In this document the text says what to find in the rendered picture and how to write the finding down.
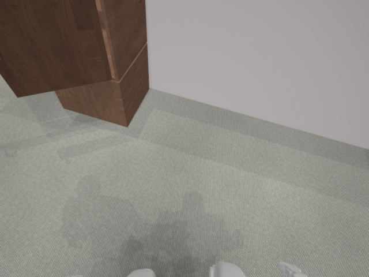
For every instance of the robot right thigh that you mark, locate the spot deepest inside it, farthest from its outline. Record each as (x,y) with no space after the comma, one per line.
(223,269)

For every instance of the robot right hand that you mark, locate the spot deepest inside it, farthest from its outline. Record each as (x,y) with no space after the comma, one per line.
(290,270)

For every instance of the cupboard door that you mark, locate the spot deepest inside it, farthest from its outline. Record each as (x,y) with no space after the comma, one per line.
(49,45)

